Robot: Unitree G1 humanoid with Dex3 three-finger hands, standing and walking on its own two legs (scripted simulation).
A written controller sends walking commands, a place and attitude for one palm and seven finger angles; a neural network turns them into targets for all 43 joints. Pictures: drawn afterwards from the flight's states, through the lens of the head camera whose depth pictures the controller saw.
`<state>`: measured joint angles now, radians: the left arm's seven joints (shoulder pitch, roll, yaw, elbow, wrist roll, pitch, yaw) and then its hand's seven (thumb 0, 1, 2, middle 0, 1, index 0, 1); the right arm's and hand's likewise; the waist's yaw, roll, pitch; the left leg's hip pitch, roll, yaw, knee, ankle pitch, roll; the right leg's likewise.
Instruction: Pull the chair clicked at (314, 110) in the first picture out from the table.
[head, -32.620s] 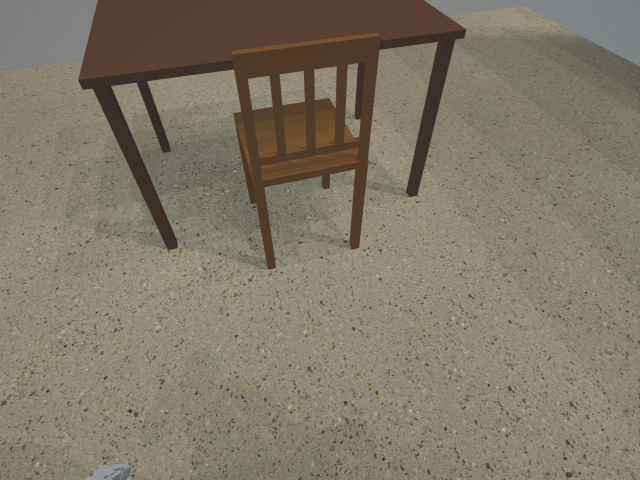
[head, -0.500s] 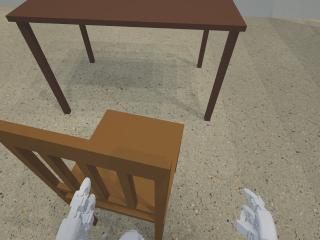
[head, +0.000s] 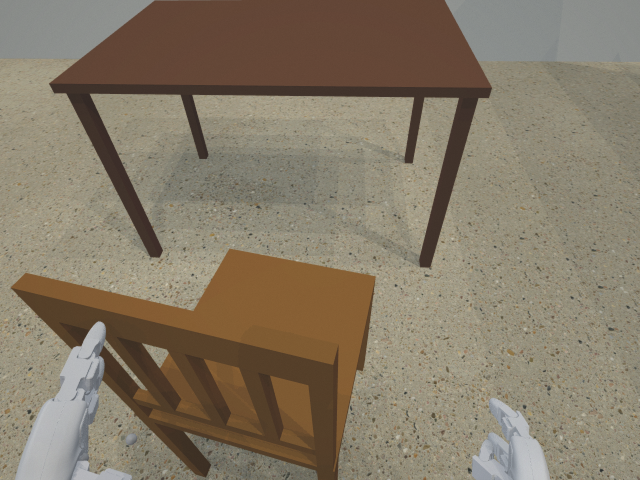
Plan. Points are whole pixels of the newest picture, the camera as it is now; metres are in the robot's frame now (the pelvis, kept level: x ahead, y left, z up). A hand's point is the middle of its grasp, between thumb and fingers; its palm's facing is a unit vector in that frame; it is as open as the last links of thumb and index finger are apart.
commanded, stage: draw the hand back to the body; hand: left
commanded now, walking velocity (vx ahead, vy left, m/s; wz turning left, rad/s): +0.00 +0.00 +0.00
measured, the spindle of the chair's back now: (204, 386) +0.26 +0.20 -0.06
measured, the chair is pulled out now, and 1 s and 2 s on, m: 0.59 0.59 0.59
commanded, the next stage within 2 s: step back with the hand held close in 0.92 s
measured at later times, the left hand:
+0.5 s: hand (47, 318) +0.21 +0.26 +0.19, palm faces +0.44 -0.80 -0.41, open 10.0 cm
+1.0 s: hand (51, 301) +0.22 +0.25 +0.21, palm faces +0.45 -0.79 -0.41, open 7.4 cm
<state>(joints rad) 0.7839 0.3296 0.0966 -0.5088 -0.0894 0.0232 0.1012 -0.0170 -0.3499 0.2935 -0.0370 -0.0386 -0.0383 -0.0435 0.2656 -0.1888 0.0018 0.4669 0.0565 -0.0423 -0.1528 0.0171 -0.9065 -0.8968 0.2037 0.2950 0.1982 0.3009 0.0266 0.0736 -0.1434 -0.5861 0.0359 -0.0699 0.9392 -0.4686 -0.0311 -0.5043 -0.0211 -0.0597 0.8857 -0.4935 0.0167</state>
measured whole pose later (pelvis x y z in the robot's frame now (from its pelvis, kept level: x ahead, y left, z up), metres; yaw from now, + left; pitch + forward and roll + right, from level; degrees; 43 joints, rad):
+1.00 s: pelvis +0.02 -0.01 +0.05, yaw -1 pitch -3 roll +0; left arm 0.48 0.35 0.35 -0.42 -0.09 -0.02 0.14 0.01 0.89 0.90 -0.22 -0.30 -0.21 -0.30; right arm 0.18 -0.22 -0.01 0.62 0.03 -0.10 -0.09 0.02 -0.91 -0.90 0.20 0.29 0.20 0.30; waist 0.05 0.07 0.01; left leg -0.12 0.03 -0.02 0.46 -0.29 -0.04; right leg -0.07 -0.02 -0.03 0.45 -0.32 0.01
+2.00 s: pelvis -0.07 +0.01 +0.03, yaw +0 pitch +1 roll -3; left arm 0.56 0.40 0.42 -0.58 -0.06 -0.17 0.18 0.01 0.89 0.90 -0.22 -0.30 -0.21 -0.30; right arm 0.20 -0.21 0.00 0.61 0.00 -0.09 -0.08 0.01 -0.90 -0.90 0.21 0.30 0.20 0.30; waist 0.02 0.02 0.03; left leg -0.46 0.04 -0.06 0.65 -0.21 -0.01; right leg -0.37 -0.01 -0.05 0.58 -0.22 0.03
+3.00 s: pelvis -0.20 -0.03 +0.04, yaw +0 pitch +0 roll +0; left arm 0.61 0.43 0.42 -0.57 -0.06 -0.19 0.18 0.01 0.89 0.90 -0.22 -0.30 -0.21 -0.30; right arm 0.20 -0.21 -0.04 0.63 0.02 -0.09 -0.09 0.02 -0.91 -0.90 0.20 0.29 0.20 0.30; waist -0.01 -0.05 0.04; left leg -0.29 0.03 0.00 0.55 -0.25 -0.02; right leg -0.34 -0.02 -0.06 0.59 -0.30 0.01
